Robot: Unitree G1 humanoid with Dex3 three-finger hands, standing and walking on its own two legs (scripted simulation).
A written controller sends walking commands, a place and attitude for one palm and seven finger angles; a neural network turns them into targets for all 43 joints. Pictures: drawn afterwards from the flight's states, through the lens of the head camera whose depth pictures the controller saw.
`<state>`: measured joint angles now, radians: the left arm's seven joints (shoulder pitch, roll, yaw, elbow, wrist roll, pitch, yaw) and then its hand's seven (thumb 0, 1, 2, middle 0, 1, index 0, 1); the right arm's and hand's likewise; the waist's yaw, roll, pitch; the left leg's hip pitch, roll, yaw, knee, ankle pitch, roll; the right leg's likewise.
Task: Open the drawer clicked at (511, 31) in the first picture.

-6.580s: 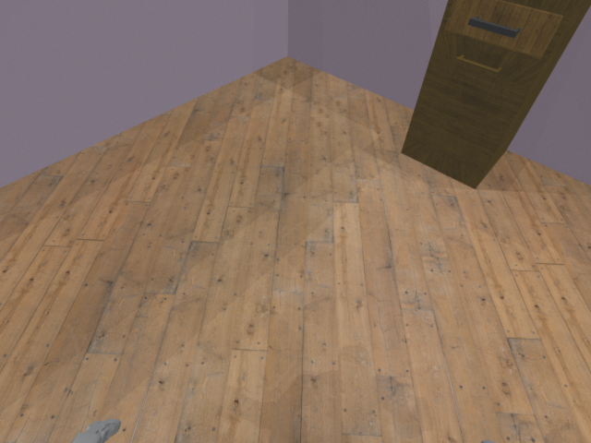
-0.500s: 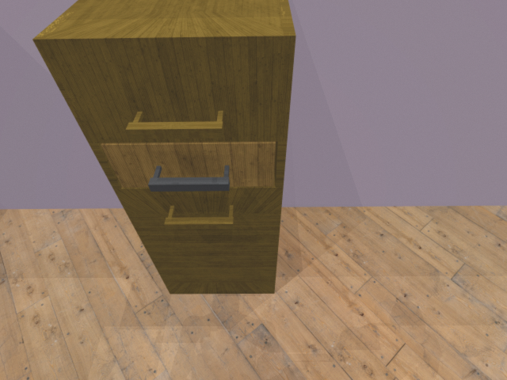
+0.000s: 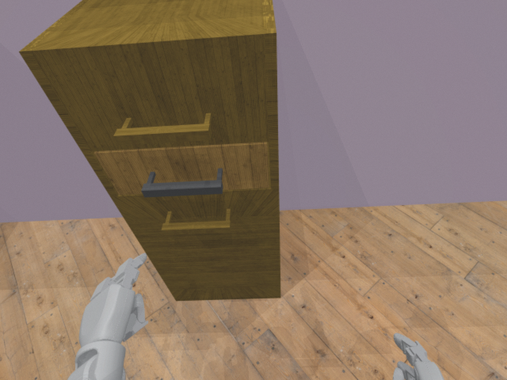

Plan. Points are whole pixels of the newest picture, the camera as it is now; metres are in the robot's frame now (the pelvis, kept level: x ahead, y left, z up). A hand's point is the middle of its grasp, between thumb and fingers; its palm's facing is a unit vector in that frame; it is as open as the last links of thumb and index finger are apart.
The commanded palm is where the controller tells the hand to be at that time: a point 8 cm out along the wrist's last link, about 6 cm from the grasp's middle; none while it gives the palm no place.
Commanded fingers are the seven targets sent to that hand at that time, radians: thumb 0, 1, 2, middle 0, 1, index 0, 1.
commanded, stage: raise the hand with hooked fingers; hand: left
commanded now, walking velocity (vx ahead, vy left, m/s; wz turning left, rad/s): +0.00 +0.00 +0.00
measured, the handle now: (184, 181) +0.54 +0.19 -0.02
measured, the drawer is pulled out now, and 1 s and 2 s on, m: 0.00 0.00 0.00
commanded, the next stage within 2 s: move the hooked fingers above the handle in 1.66 s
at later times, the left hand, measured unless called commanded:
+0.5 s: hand (128, 304) +0.24 +0.22 +0.01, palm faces +0.13 -0.07 -0.99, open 10.5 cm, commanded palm +0.19 +0.22 +0.05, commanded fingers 0.00 0.01 0.52 -0.26 -0.87 -0.26 -0.87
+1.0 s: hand (106, 264) +0.28 +0.25 +0.06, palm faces +0.11 -0.09 -0.99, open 13.3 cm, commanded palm +0.25 +0.25 +0.12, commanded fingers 0.00 -0.50 0.30 -0.30 -1.20 -0.30 -1.20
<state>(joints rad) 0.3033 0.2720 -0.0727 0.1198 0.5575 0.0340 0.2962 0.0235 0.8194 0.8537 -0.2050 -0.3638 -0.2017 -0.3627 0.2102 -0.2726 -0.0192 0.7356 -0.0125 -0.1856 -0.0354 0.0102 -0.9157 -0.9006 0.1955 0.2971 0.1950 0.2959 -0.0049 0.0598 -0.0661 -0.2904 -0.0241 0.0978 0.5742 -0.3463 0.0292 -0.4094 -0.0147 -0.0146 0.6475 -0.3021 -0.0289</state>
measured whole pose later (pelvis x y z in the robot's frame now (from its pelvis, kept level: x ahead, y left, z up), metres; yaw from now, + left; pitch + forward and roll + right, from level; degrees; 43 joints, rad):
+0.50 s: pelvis -0.01 -0.03 -0.03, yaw +2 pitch +9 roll +2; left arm 0.19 0.35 -0.05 0.02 1.01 0.05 0.41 0.00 0.22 0.61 -0.26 -0.73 -0.27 -0.73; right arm 0.05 -0.18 0.02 0.58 -0.04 0.10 0.01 0.01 -0.91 -0.90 0.20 0.30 0.20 0.30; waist 0.08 0.05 -0.09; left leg -0.54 0.00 0.06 0.83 -0.45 -0.01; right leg -0.64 0.00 -0.05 0.88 -0.40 -0.07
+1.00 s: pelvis +0.00 +0.01 +0.00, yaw +1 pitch +3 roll +1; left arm 0.06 0.40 -0.08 0.02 0.98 0.07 0.24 0.00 -0.35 0.37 -0.31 -1.10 -0.31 -1.10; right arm 0.09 -0.25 -0.03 0.61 0.00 0.09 -0.02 0.01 -0.91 -0.90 0.19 0.30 0.19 0.30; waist 0.07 0.07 -0.04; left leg -0.30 -0.03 0.07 0.59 -0.35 0.04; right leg -0.39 -0.02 -0.03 0.62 -0.29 -0.02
